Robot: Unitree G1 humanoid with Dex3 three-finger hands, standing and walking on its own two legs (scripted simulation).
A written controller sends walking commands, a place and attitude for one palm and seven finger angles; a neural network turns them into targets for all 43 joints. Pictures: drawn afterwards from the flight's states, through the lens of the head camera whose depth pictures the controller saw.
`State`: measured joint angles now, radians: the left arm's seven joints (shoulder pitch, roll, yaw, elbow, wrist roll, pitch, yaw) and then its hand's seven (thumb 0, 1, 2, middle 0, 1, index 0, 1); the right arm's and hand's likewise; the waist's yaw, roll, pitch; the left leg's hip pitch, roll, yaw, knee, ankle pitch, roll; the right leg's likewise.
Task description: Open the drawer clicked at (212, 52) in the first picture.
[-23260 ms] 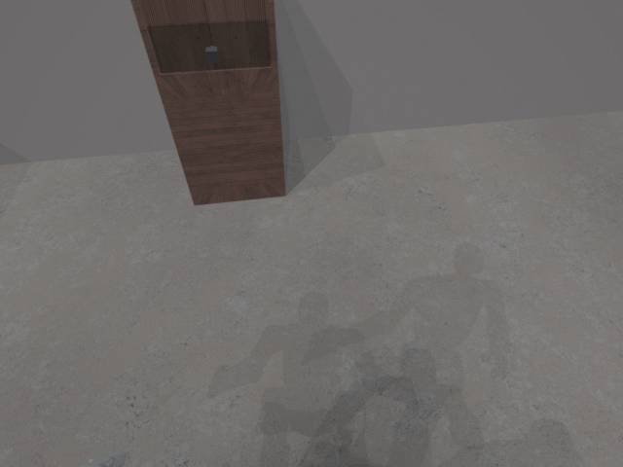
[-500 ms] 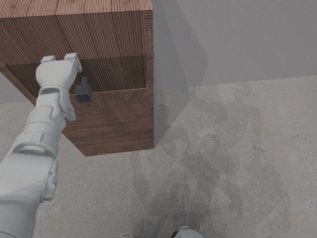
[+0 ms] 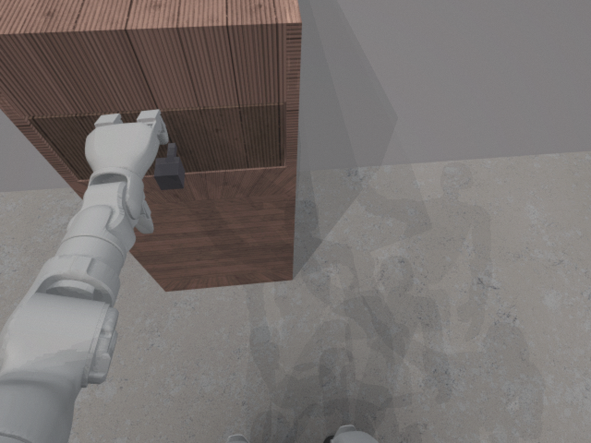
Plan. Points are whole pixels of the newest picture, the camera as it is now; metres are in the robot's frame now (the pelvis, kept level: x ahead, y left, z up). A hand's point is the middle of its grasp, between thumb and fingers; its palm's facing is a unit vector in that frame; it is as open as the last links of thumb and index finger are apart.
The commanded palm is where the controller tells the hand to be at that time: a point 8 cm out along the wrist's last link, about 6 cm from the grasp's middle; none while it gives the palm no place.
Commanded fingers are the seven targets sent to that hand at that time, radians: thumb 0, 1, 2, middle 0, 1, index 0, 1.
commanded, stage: re-aim the fingers above the handle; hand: left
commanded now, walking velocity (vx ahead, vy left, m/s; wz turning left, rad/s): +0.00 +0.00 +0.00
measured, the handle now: (170, 164) +0.56 +0.18 -0.02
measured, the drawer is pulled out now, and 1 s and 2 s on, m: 0.00 0.00 0.00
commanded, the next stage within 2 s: lower the fingers behind the handle in 0.88 s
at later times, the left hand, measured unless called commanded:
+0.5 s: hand (139, 170) +0.49 +0.20 +0.04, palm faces -0.03 -0.02 -1.00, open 13.8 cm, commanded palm +0.47 +0.20 +0.09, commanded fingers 0.00 -0.50 0.30 -0.30 -1.20 -0.30 -1.20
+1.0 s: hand (134, 171) +0.50 +0.21 +0.04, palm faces -0.06 -0.01 -1.00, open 13.8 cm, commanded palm +0.48 +0.20 +0.09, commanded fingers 0.00 -0.50 0.30 -0.30 -1.20 -0.30 -1.20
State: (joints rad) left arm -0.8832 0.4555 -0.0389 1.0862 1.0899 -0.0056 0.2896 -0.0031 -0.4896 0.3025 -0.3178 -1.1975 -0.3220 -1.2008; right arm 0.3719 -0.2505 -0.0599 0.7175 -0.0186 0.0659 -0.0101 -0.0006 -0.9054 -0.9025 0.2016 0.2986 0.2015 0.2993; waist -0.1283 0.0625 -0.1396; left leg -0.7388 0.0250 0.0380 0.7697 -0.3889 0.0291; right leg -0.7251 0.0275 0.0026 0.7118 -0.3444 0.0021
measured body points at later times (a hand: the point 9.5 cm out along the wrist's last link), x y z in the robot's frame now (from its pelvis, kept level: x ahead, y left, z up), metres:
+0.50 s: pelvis -0.01 -0.01 +0.00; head +0.09 -0.01 +0.44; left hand +0.49 +0.19 +0.10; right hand +0.01 -0.28 -0.13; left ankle -0.03 +0.10 -0.71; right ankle -0.02 -0.13 -0.71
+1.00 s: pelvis +0.00 -0.01 +0.00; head +0.10 -0.01 +0.44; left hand +0.49 +0.20 +0.09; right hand -0.01 -0.28 -0.13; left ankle -0.03 +0.10 -0.71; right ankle -0.02 -0.13 -0.71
